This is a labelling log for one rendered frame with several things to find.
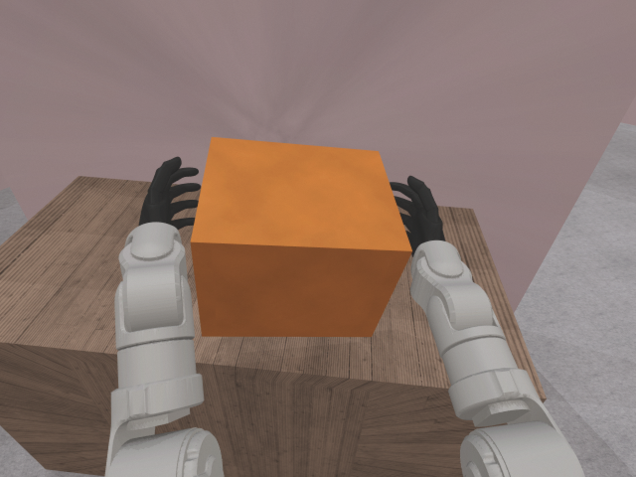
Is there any right robot forearm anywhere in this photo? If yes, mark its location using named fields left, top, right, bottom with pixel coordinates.
left=410, top=240, right=585, bottom=477

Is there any left robot forearm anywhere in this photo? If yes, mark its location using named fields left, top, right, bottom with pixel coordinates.
left=104, top=222, right=204, bottom=477

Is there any robot left hand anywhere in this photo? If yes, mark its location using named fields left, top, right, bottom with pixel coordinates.
left=139, top=157, right=201, bottom=230

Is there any robot right upper arm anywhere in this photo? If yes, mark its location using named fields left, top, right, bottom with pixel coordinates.
left=460, top=420, right=583, bottom=477

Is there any robot right hand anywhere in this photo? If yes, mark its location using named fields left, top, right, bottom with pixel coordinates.
left=390, top=176, right=445, bottom=257

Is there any robot left upper arm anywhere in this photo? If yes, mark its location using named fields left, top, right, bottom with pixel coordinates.
left=107, top=427, right=225, bottom=477

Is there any carton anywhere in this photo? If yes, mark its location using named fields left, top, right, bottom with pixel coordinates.
left=191, top=137, right=412, bottom=337

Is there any pedestal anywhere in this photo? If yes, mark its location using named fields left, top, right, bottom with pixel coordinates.
left=0, top=176, right=547, bottom=477

